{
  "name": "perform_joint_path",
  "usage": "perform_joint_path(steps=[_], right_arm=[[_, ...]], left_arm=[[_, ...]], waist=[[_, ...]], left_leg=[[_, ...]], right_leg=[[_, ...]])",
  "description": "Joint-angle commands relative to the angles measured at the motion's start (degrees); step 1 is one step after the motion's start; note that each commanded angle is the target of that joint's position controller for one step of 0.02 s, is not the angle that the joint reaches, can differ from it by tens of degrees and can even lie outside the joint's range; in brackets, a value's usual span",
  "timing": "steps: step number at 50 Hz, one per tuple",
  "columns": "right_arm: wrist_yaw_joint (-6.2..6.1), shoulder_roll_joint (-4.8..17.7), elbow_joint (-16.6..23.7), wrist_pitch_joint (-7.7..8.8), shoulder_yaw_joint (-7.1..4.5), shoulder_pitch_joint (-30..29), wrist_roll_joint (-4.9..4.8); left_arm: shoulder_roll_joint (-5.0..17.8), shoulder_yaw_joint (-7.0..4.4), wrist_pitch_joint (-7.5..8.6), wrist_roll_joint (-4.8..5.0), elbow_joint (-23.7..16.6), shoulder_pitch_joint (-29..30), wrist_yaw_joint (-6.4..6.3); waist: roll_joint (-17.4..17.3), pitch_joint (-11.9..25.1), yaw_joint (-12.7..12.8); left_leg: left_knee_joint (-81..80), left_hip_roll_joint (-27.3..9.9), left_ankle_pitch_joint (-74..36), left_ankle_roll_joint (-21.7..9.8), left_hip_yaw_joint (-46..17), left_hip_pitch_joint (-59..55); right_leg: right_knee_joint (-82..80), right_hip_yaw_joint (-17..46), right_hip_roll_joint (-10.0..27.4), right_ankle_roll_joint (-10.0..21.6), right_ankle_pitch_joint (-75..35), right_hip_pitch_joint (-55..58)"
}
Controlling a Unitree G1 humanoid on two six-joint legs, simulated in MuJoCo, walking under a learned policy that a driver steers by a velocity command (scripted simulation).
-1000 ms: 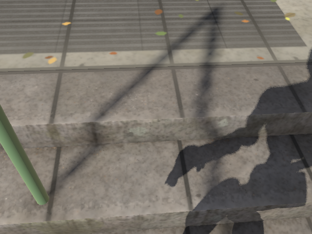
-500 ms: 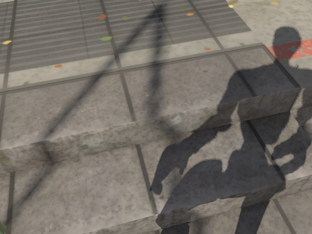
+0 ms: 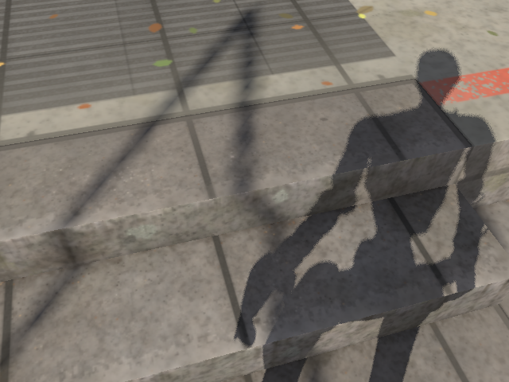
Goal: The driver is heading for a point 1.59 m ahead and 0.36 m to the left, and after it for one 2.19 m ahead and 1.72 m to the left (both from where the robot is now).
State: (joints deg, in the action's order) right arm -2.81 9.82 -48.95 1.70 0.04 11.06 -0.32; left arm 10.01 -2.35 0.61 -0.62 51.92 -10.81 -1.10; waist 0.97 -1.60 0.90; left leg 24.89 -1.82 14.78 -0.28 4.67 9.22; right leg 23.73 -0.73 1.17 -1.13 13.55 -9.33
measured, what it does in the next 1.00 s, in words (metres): climbs: right foot, then left foot 0.14 m higher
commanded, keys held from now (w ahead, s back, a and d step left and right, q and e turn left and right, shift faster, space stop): no key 0.18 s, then w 0.82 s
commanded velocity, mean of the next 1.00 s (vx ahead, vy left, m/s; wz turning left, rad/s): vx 0.29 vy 0.00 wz -0.01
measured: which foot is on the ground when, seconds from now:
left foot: down 0.00-0.52, up 0.54-0.92, down 0.94-1.00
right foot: down 0.00-0.22, up 0.24-0.50, down 0.52-0.96, up 0.98-1.00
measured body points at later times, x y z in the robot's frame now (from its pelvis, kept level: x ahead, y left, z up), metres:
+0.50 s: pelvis -0.01 -0.03 +0.00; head -0.01 -0.04 +0.45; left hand +0.05 +0.21 -0.13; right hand -0.03 -0.28 -0.15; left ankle -0.02 +0.11 -0.74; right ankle -0.01 -0.12 -0.71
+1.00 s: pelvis +0.16 -0.03 +0.03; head +0.17 -0.04 +0.48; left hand +0.09 +0.18 -0.12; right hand +0.38 -0.20 -0.07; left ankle +0.26 +0.02 -0.60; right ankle +0.00 -0.13 -0.66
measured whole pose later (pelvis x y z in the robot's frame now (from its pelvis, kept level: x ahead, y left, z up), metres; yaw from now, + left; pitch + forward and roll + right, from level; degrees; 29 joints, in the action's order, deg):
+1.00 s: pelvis +0.16 -0.03 +0.03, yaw +0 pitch +2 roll +2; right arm -1.1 5.2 -43.2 1.4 1.2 0.6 0.9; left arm 6.8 -1.8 6.3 -0.4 61.2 -28.2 0.1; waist 0.4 1.3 1.2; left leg 68.1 0.8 27.7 -9.9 13.0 44.3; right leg 47.3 1.3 0.4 5.0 9.7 -10.2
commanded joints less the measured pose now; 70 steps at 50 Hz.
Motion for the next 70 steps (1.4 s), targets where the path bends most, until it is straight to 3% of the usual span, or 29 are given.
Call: perform_joint_path(steps=[1, 10, 11, 13, 14, 20, 23, 24, 26, 28, 29, 30, 31, 34, 39, 43, 47, 48, 49, 50, 51, 54, 57, 61, 64, 65, 67, 68, 70], right_arm=[[-0.31, 4.96, 1.32, -0.17, -1.12, 4.01, 0.56], [-0.66, 5.73, -0.31, -0.64, -1.31, 7.72, 0.58], [3.83, 10.89, -1.41, -1.86, -3.79, 11.67, 2.96], [2.9, 15.51, -5.11, -1.33, -6.53, 23.73, 5.65], [0.92, 8.49, -4.16, -1.24, -3.99, 17.28, 0.01], [-0.67, 7.79, -2.72, 0.89, -3.64, 9.86, 2.41], [-1.49, 10.05, -1.49, 0.45, -4.42, 6.21, 0.93], [2.09, 8.93, 2.86, 1.7, -1.92, -6.08, 8.26], [4.87, 4.4, 1.84, 1.6, -1.03, -6.16, 5.41], [8.14, -0.78, -3.41, 2.2, -0.42, 15.03, 4.7], [8.63, 1.64, -2.23, 2.89, -0.54, 11.0, 3.37], [7.27, 5.2, -1.4, 3.15, -0.85, 3.27, 3.55], [3.56, -1.17, 6.55, 4.25, -0.45, -7.32, 3.26], [2.23, -4.65, 10.04, 1.13, 1.28, -11.01, 1.44], [0.86, -3.91, 16.76, -1.61, 2.23, -18.48, 1.52], [2.31, -4.43, 15.64, -1.77, 2.51, -20.17, 0.68], [1.46, -0.09, 7.16, -0.55, -0.41, 1.71, 0.04], [1.04, 5.01, 4.72, 0.04, -2.35, 9.27, 1.8], [0.74, 11.44, 1.41, -0.22, -4.4, 14.42, 2.23], [0.84, 11.26, 0.25, -0.67, -5.05, 10.21, 1.25], [1.01, 8.17, -0.49, -0.19, -4.43, 1.8, 0.66], [1.66, -5.13, -7.92, 2.83, -1.56, 3.62, 3.66], [2.8, -2.75, -13.13, 5.41, -1.93, 9.13, 2.52], [2.57, 0.01, -11.56, 6.08, -1.6, 13.3, 0.76], [1.55, 1.16, -12.75, 6.27, -1.66, 23.46, 1.77], [4.83, -2.12, -18.9, 4.25, 0.81, 37.2, 9.28], [7.33, -2.84, -20.01, 3.04, 1.8, 36.47, 11.75], [3.89, 2.82, -13.26, 5.3, -0.59, 25.61, 0.76], [1.52, -0.37, -13.44, 5.98, 0.67, 24.72, -0.19]], left_arm=[[3.83, -0.76, 0.21, -0.12, -0.49, -2.2, -0.16], [3.64, -0.37, -0.2, -0.51, 4.39, -5.98, 0.15], [9.32, -1.94, 0.41, 0.21, 3.21, -4.88, 2.6], [8.63, -2.57, 1.31, -2.56, 4.63, -5.65, 3.25], [-0.07, -1.12, -0.31, -1.38, 0.55, 0.97, 2.51], [2.59, -1.28, 0.15, -0.52, -2.21, -3.54, 3.16], [2.43, -1.06, -0.84, -0.85, -1.12, -11.74, 1.26], [1.59, -0.54, 1.76, -3.21, 4.88, -22.16, 2.47], [5.09, -2.38, 2.96, -4.89, 9.03, -30.32, 3.69], [16.18, -3.22, 4.54, -5.8, 8.77, -43.06, 4.28], [12.5, -2.41, 4.12, -6.76, 11.85, -33.94, 4.65], [7.14, -0.98, 3.72, -5.89, 10.26, -23.82, 5.3], [3.12, -0.1, 4.89, 0.55, 6.17, -16.53, 3.92], [-1.14, 3.09, 7.36, -0.69, 10.22, -13.4, 2.74], [2.08, 2.4, 7.75, 0.15, 15.51, -21.94, 0.21], [3.88, 0.98, 5.88, 0.61, 13.43, -26.63, -2.69], [9.08, -0.71, 6.21, 1.17, 8.91, -21.57, -0.39], [9.66, -1.35, 7.13, 1.4, 6.76, -18.05, 0.27], [3.76, -1.0, 7.35, 1.2, 2.07, -15.94, 2.54], [2.22, -1.55, 7.57, -2.27, 0.46, -13.72, 3.62], [0.58, -1.36, 6.93, -2.82, -3.43, -11.88, 3.9], [-3.44, 0.18, 4.9, -0.97, -7.77, -7.73, 2.13], [-7.5, 2.29, 2.56, -0.82, -10.29, -5.65, 0.85], [-3.18, 1.78, 1.39, -0.8, -10.75, -0.42, 1.58], [-5.77, 2.36, 1.42, -1.71, -13.68, 7.56, 1.31], [-2.14, 3.8, 1.92, -0.61, -12.61, 13.66, 3.65], [-1.81, 4.44, 4.23, -1.98, -11.96, 13.69, 4.68], [-8.04, 4.9, 4.42, -0.78, -17.88, 19.33, 2.63], [-6.05, 5.68, 3.0, -0.36, -23.0, 28.01, 1.49]], waist=[[-2.58, 1.86, -0.3], [-1.15, -1.16, -0.13], [-5.39, -6.27, -2.62], [-16.4, -5.34, -8.59], [-8.48, -5.18, -3.92], [-8.13, -1.01, 1.08], [-9.84, -0.9, 4.15], [-6.14, -4.74, 8.3], [5.84, -2.03, 11.0], [22.8, 4.96, 7.86], [15.25, -12.78, 3.94], [6.67, -13.26, 2.77], [-1.7, -1.35, -1.79], [-1.54, -5.7, -3.22], [4.01, -6.17, -0.98], [0.22, -0.66, 1.71], [10.49, 12.37, -9.34], [10.25, 16.46, -13.45], [-10.1, 18.32, -11.82], [-11.26, 15.68, -8.26], [-6.57, 5.08, -1.63], [2.91, -1.07, 2.94], [0.51, -4.27, 4.57], [-1.26, -0.6, 2.6], [-4.08, -1.53, -1.71], [-12.38, 3.25, -10.22], [-4.2, -2.97, -6.62], [-2.13, -7.4, -1.6], [1.62, -7.55, -2.96]], left_leg=[[-4.17, -5.81, -18.5, -1.98, -4.88, -3.22], [-7.98, -4.98, -0.63, -2.3, -5.51, -1.21], [-12.43, -4.41, 29.94, -6.06, -7.7, 0.89], [-20.73, -19.67, 35.43, -16.03, -25.92, -5.72], [-20.39, -16.47, 32.01, -14.59, -24.04, 0.78], [-17.0, -12.3, 22.72, -12.6, -16.64, 2.35], [-14.5, -11.89, 20.9, -13.35, -13.07, 12.91], [-12.56, -10.95, 20.75, -9.67, -11.48, 29.63], [15.7, -3.3, 17.8, -12.39, -4.2, 28.51], [77.98, 12.42, 17.11, -11.16, -21.22, 53.76], [97.0, 10.1, 5.92, -12.53, -29.3, 78.4], [107.15, 8.78, -3.59, -13.68, -26.1, 86.09], [107.14, 5.12, -0.64, -9.32, -14.18, 71.97], [105.54, 3.55, -0.87, -6.27, -7.33, 65.37], [83.74, -1.2, 2.85, -5.49, 1.29, 62.85], [56.74, -2.41, 9.86, -7.97, 6.2, 51.36], [35.66, 7.19, 14.04, -10.91, 8.33, 14.95], [27.58, 0.63, 20.14, -14.04, -8.0, 4.11], [4.14, -13.18, 39.1, -22.27, -43.36, -6.17], [-14.65, -16.44, 47.78, -20.46, -62.53, -2.04], [-12.61, -17.13, 48.85, -18.04, -54.29, 8.17], [-5.29, -12.8, 23.44, -12.52, -28.69, 21.71], [-5.57, -8.61, 13.08, -8.74, -15.35, 19.44], [-10.12, -7.16, 6.89, -10.16, -11.52, 14.47], [-10.1, -10.15, 4.13, -12.55, -17.07, -0.9], [-5.01, -10.35, 4.09, -13.22, -21.73, -13.96], [-4.43, -14.05, 3.38, -12.56, -20.93, -22.51], [-12.04, -13.06, 1.61, -8.96, -15.22, -10.64], [-18.43, -8.91, -4.28, -8.56, -12.24, 3.09]], right_leg=[[-4.66, 3.76, 4.31, 1.63, -13.57, 0.14], [-8.98, 2.89, 3.83, 1.5, -4.18, -1.19], [-4.79, -0.11, 0.27, 3.57, 24.89, -10.87], [29.28, -5.47, -3.49, 2.19, 22.91, -26.54], [35.68, -0.69, 1.12, 1.85, 13.45, -25.14], [33.38, -1.75, 1.09, 2.59, 10.74, -24.01], [14.38, -3.48, 1.12, 4.97, 9.77, -3.65], [23.68, -0.71, 0.95, 3.9, -2.19, 12.27], [3.06, 0.43, 0.94, 5.53, 1.03, 14.55], [-5.03, 48.43, 21.75, 31.88, -11.64, 18.96], [-14.12, 59.99, 27.37, 31.92, 21.8, 10.27], [-10.66, 50.7, 23.16, 25.82, 26.53, 7.73], [-10.33, 32.45, 19.16, 11.69, 23.8, 5.84], [-8.3, 16.53, 10.0, 8.12, 13.89, -14.63], [-16.13, 12.45, 6.7, 10.16, 6.88, -11.33], [-21.75, 7.09, 11.58, 12.75, -26.98, 8.96], [9.92, 0.89, 12.74, 12.22, -92.44, 9.81], [26.61, 0.52, 9.72, 10.21, -80.83, 0.88], [52.45, 0.37, -4.19, 6.29, -29.7, -23.56], [70.46, 8.26, -5.49, 7.04, -5.24, -32.43], [77.82, 7.12, -1.97, 7.67, -7.74, -38.15], [86.03, 6.52, 0.09, 9.72, -7.75, -42.49], [85.54, 8.86, 0.5, 10.77, -5.99, -52.37], [72.74, -0.98, 3.03, 7.16, -14.72, -51.91], [88.12, -2.19, 4.14, 6.6, -4.09, -70.2], [101.98, 10.19, -2.46, 15.41, -6.84, -87.08], [103.76, 13.09, -2.94, 20.63, -5.09, -102.49], [94.52, -0.92, 1.48, 11.32, 6.42, -90.34], [80.14, -6.98, 4.19, 6.06, 7.47, -73.9]])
